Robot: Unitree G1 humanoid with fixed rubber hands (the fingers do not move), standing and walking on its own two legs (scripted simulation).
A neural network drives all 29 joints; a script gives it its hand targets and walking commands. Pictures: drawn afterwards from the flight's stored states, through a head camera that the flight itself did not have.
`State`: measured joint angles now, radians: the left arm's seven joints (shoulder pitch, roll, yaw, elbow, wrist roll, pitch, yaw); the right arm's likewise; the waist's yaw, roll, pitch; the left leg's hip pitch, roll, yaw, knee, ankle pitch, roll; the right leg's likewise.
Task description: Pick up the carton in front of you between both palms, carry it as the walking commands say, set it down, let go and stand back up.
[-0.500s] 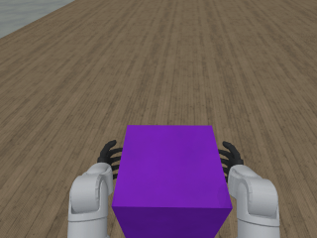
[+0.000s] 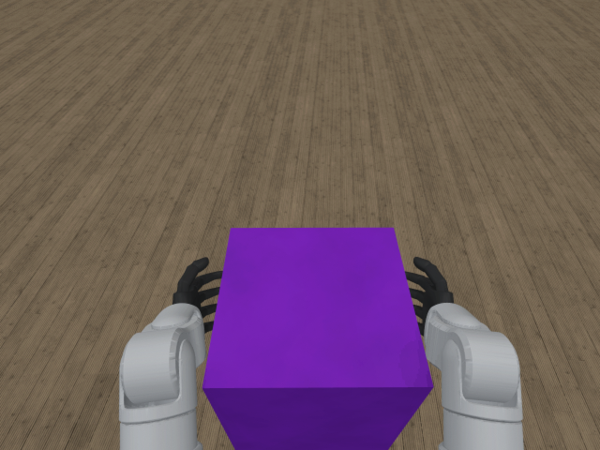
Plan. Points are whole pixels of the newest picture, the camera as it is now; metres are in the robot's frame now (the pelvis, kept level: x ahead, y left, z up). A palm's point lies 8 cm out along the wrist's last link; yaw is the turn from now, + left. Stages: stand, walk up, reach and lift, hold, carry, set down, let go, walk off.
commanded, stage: carry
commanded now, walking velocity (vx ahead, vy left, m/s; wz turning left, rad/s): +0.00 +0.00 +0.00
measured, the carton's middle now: (311, 345) +0.27 +0.00 +0.01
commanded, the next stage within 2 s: hold in 1.52 s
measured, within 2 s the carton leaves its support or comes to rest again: neither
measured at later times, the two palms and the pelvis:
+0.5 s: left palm (218, 263) +0.34 +0.13 +0.09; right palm (441, 268) +0.34 -0.17 +0.09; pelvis +0.08 -0.02 +0.00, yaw +0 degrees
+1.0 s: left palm (221, 301) +0.31 +0.12 +0.05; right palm (445, 306) +0.30 -0.17 +0.05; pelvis +0.04 -0.02 +0.00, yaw +0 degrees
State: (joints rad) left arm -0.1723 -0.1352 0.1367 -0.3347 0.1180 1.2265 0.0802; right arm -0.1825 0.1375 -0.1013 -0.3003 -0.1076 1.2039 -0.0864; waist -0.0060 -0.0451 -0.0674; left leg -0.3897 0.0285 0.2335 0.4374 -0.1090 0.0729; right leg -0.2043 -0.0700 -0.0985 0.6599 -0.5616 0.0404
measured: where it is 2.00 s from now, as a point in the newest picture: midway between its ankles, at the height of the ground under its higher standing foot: outside the picture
